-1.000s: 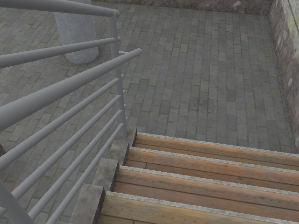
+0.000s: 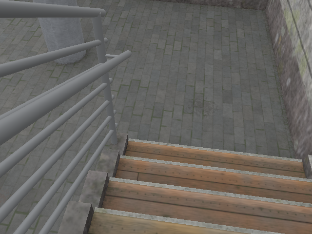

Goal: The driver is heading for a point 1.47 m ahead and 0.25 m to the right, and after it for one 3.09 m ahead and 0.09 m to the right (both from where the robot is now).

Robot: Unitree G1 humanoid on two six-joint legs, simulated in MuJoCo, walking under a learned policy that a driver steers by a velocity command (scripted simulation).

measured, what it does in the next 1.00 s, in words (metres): lifts its left foot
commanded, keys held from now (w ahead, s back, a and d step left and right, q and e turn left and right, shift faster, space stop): no key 0.66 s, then w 0.34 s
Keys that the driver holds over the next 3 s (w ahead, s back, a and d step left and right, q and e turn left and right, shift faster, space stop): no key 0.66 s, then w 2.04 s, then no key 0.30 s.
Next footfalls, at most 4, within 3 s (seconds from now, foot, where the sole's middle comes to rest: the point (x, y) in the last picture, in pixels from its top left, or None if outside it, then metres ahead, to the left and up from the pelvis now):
1.34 left None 0.32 0.06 -0.93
1.74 right None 0.59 -0.15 -1.09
2.24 left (148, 201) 0.86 0.05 -1.25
2.72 right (184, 176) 1.13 -0.20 -1.42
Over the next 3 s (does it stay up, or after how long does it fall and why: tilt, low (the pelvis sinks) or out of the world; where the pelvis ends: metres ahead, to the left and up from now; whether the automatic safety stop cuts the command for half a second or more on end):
stays up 1.12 -0.13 -0.66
